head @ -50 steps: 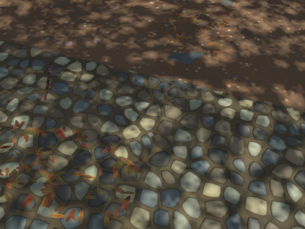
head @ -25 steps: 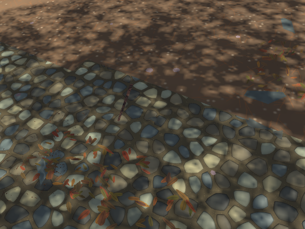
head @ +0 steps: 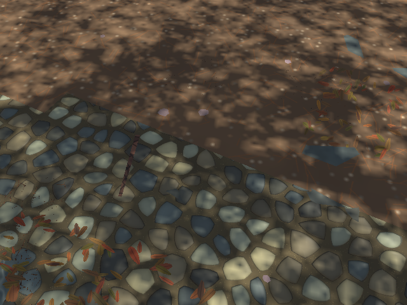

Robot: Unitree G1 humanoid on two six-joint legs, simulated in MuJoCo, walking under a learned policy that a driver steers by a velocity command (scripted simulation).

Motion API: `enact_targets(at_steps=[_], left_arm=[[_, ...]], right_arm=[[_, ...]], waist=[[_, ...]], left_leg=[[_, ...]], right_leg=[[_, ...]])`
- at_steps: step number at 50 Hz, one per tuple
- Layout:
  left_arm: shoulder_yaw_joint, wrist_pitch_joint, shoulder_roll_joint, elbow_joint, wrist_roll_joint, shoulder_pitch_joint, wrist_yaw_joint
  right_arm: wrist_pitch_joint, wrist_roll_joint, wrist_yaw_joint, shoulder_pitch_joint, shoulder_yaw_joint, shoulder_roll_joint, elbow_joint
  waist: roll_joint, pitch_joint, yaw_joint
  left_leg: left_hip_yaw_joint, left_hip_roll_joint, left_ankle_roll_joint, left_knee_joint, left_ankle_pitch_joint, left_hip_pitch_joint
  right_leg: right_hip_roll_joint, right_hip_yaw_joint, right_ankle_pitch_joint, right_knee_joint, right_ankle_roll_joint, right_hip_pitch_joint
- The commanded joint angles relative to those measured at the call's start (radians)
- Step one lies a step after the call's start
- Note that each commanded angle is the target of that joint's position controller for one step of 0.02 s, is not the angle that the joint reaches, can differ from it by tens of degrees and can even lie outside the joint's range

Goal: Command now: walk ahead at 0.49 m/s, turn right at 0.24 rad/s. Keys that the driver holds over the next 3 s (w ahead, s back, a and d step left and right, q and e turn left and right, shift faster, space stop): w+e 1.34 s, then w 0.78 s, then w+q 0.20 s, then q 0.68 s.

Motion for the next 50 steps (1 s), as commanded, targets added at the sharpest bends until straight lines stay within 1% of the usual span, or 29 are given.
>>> enact_targets(at_steps=[1, 3, 5, 7, 8, 9, 10, 11, 12, 13, 14, 15, 17, 19, 22, 25, 30, 32, 34, 35, 36, 37, 38, 39, 40, 41, 42, 45, 50], left_arm=[[-0.01, -0.012, 0.02, -0.088, -0.006, -0.117, -0.006], [-0.011, -0.014, 0.026, -0.105, -0.002, -0.153, -0.006], [-0.007, -0.016, 0.036, -0.107, 0.001, -0.137, -0.001], [0.006, -0.018, 0.065, -0.08, 0.006, -0.029, 0.008], [0.018, -0.023, 0.087, -0.044, 0.011, 0.093, 0.012], [0.04, -0.028, 0.136, -0.002, 0.024, 0.243, 0.021], [0.079, -0.022, 0.27, -0.007, 0.034, 0.313, 0.035], [0.078, -0.013, 0.259, -0.01, -0.013, 0.279, 0.029], [0.074, -0.008, 0.239, -0.008, -0.029, 0.212, 0.031], [0.061, -0.006, 0.184, -0.014, -0.027, 0.161, 0.035], [0.051, -0.008, 0.149, -0.015, -0.024, 0.127, 0.037], [0.044, -0.012, 0.126, -0.013, -0.029, 0.104, 0.04], [0.042, -0.029, 0.127, -0.013, -0.03, 0.109, 0.038], [0.049, -0.037, 0.154, -0.008, -0.031, 0.133, 0.038], [0.053, -0.035, 0.162, 0.001, -0.032, 0.194, 0.04], [0.056, -0.031, 0.167, 0.007, -0.033, 0.251, 0.043], [0.059, -0.025, 0.181, 0.003, -0.015, 0.305, 0.056], [0.064, -0.025, 0.198, -0.014, -0.011, 0.263, 0.064], [0.066, -0.032, 0.215, -0.032, -0.012, 0.205, 0.058], [0.058, -0.041, 0.189, -0.036, -0.023, 0.2, 0.048], [0.033, -0.048, 0.097, -0.073, -0.05, 0.239, 0.045], [0.03, -0.042, 0.099, -0.103, -0.043, 0.309, 0.045], [0.036, -0.023, 0.154, -0.06, -0.015, 0.293, 0.054], [0.036, -0.017, 0.151, -0.059, -0.006, 0.222, 0.043], [0.033, -0.013, 0.129, -0.065, -0.007, 0.192, 0.034], [0.033, -0.003, 0.123, -0.074, 0.006, 0.171, 0.024], [0.031, 0.01, 0.116, -0.069, 0.01, 0.177, 0.015], [0.026, 0.026, 0.099, -0.101, 0.006, 0.122, -0.001], [0.009, 0.025, 0.072, -0.165, 0.004, -0.047, -0.019]], right_arm=[[-0.023, -0.002, -0.009, -0.002, -0.02, -0.119, -0.035], [-0.023, -0.003, -0.018, 0.015, -0.018, -0.125, -0.018], [-0.019, -0.007, -0.027, 0.01, -0.019, -0.142, -0.007], [-0.007, -0.017, -0.037, 0.003, -0.026, -0.175, -0.001], [0.005, -0.019, -0.04, 0.001, -0.029, -0.189, -0.003], [0.008, -0.016, -0.041, -0.006, -0.027, -0.191, -0.019], [0.001, 0.011, -0.024, 0.057, -0.007, -0.099, -0.075], [-0.008, -0.001, -0.017, 0.008, -0.021, -0.142, -0.095], [-0.015, -0.009, -0.011, -0.087, -0.021, -0.147, -0.125], [-0.026, -0.004, -0.007, -0.117, -0.014, -0.14, -0.137], [-0.022, -0.009, -0.007, -0.124, -0.014, -0.131, -0.136], [-0.004, -0.025, -0.008, -0.111, -0.012, -0.124, -0.138], [0.033, -0.039, -0.003, -0.089, -0.008, -0.105, -0.139], [0.047, -0.038, 0.001, -0.13, -0.006, -0.096, -0.16], [0.05, -0.034, 0.004, -0.272, -0.007, -0.102, -0.211], [0.048, -0.027, 0.009, -0.371, -0.002, -0.1, -0.244], [0.031, -0.016, 0.014, -0.491, 0.006, -0.112, -0.299], [0.022, -0.012, 0.012, -0.438, 0.001, -0.136, -0.295], [0.009, -0.009, -0.004, -0.255, -0.018, -0.178, -0.242], [-0.006, -0.022, -0.018, -0.121, -0.033, -0.221, -0.217], [-0.007, -0.048, -0.037, 0.016, -0.052, -0.305, -0.224], [0.012, -0.039, -0.034, -0.032, -0.065, -0.343, -0.223], [0.022, -0.03, -0.028, -0.104, -0.051, -0.247, -0.238], [0.022, -0.022, -0.024, -0.147, -0.031, -0.165, -0.244], [0.02, -0.024, -0.022, -0.171, -0.022, -0.134, -0.237], [0.014, -0.021, -0.024, -0.16, -0.019, -0.129, -0.222], [0.006, -0.018, -0.023, -0.151, -0.019, -0.128, -0.21], [-0.02, -0.001, -0.011, -0.11, -0.026, -0.14, -0.183], [-0.017, -0.003, -0.008, -0.071, -0.031, -0.14, -0.15]], waist=[[0.11, 0.094, -0.007], [0.097, 0.098, -0.012], [0.102, 0.07, 0.006], [0.132, -0.014, 0.055], [0.13, -0.084, 0.104], [0.097, -0.166, 0.17], [-0.122, -0.3, 0.14], [-0.105, -0.361, 0.127], [-0.02, -0.209, 0.107], [0.039, -0.095, 0.08], [0.077, -0.026, 0.042], [0.072, -0.001, 0.007], [0.045, -0.02, -0.014], [0.033, -0.012, -0.012], [0.014, 0.024, 0.033], [-0.004, 0.016, 0.079], [-0.02, 0.017, 0.118], [-0.034, 0.008, 0.078], [-0.021, -0.062, -0.012], [0.047, -0.151, -0.078], [0.193, -0.314, -0.106], [0.389, -0.354, -0.028], [0.195, -0.203, -0.004], [0.083, -0.096, -0.011], [0.082, -0.037, 0.005], [0.132, -0.013, 0.013], [0.152, -0.007, 0.021], [0.154, -0.014, 0.028], [0.14, 0.026, 0.006]], left_leg=[[-0.036, 0.273, 0.089, -0.088, 0.458, -0.099], [-0.012, 0.297, 0.076, -0.069, 0.529, -0.031], [0.022, 0.311, 0.058, 0.024, 0.772, 0.047], [0.056, 0.314, 0.039, 0.246, 1.067, 0.108], [0.074, 0.306, 0.029, 0.435, 1.06, 0.082], [0.091, 0.284, 0.011, 0.685, 0.857, -0.081], [0.109, 0.141, -0.039, 1.108, 0.251, -0.461], [-0.069, 0.016, -0.045, 1.283, -0.271, -0.667], [-0.147, 0.095, -0.036, 1.269, -0.171, -0.754], [-0.131, 0.139, -0.037, 1.183, -0.092, -0.742], [-0.128, 0.167, -0.043, 1.099, -0.074, -0.694], [-0.128, 0.184, -0.06, 1.042, -0.073, -0.634], [-0.111, 0.188, -0.087, 0.976, -0.069, -0.574], [-0.092, 0.191, -0.111, 0.897, -0.015, -0.595], [-0.082, 0.193, -0.139, 0.738, 0.114, -0.677], [-0.087, 0.172, -0.143, 0.607, 0.21, -0.704], [-0.09, 0.121, -0.124, 0.453, 0.195, -0.683], [-0.106, 0.103, -0.1, 0.376, 0.146, -0.56], [-0.087, 0.059, -0.065, 0.302, 0.086, -0.284], [-0.154, 0.139, -0.03, 0.26, 0.068, -0.072], [-0.46, 0.415, 0.031, 0.216, -0.169, 0.187], [-0.878, 0.554, 0.122, 0.089, -0.204, 0.24], [-0.789, 0.526, 0.124, 0.099, -0.283, 0.113], [-0.62, 0.467, 0.106, 0.086, -0.225, -0.008], [-0.479, 0.414, 0.077, 0.056, -0.1, -0.095], [-0.384, 0.378, 0.061, 0.041, 0.003, -0.138], [-0.309, 0.349, 0.051, 0.029, 0.092, -0.159], [-0.198, 0.353, 0.066, 0.007, 0.279, -0.143], [-0.028, 0.323, 0.062, -0.021, 0.371, -0.115]], right_leg=[[0.033, -0.031, 0.094, -0.13, -0.021, 0.045], [0.05, -0.05, 0.087, -0.194, -0.05, 0.062], [0.093, -0.082, 0.02, -0.232, -0.087, 0.117], [0.162, -0.12, -0.095, -0.243, -0.129, 0.238], [0.193, -0.12, -0.106, -0.294, -0.153, 0.379], [0.139, -0.024, -0.118, -0.332, -0.197, 0.615], [-0.163, 0.444, -0.133, -0.334, -0.347, 0.947], [-0.26, 0.806, -0.065, -0.499, -0.416, 1.011], [-0.218, 0.647, -0.107, -0.523, -0.377, 0.898], [-0.191, 0.534, -0.062, -0.556, -0.337, 0.744], [-0.14, 0.454, 0.017, -0.579, -0.297, 0.623], [-0.094, 0.387, 0.078, -0.598, -0.272, 0.53], [-0.05, 0.322, 0.157, -0.614, -0.268, 0.464], [-0.021, 0.292, 0.15, -0.636, -0.265, 0.437], [0.001, 0.299, 0.116, -0.653, -0.236, 0.466], [0.01, 0.313, 0.142, -0.622, -0.207, 0.546], [-0.016, 0.372, 0.271, -0.534, -0.197, 0.654], [-0.028, 0.403, 0.301, -0.49, -0.166, 0.637], [0.013, 0.393, 0.42, -0.331, -0.124, 0.57], [0.082, 0.336, 0.35, -0.123, -0.097, 0.49], [0.166, 0.224, -0.01, 0.176, -0.065, 0.306], [0.251, 0.14, -0.496, 0.347, -0.057, 0.082], [0.152, 0.147, -0.418, 0.431, -0.06, 0.015], [0.119, 0.134, -0.333, 0.41, -0.054, 0.027], [0.089, 0.123, -0.288, 0.361, -0.046, 0.052], [0.067, 0.116, -0.272, 0.329, -0.037, 0.067], [0.062, 0.103, -0.257, 0.329, -0.03, 0.083], [0.053, 0.09, -0.197, 0.319, -0.018, 0.037], [0.038, 0.041, -0.03, 0.141, 0.0, -0.039]])
Next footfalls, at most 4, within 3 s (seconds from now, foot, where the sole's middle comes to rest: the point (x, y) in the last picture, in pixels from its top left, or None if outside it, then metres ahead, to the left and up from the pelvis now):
0.18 right None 0.28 -0.10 -0.78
0.70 left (203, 269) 0.61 0.00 -0.78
1.22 right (294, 237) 0.73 -0.33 -0.78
1.78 left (311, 164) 1.06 -0.46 -0.78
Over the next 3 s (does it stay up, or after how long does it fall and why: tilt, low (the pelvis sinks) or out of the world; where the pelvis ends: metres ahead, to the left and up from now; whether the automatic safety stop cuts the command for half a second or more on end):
stays up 1.17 -0.73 -0.01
